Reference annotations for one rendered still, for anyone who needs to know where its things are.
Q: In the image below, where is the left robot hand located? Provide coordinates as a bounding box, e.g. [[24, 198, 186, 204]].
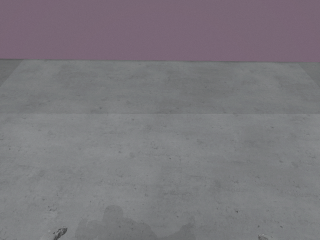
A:
[[39, 226, 68, 240]]

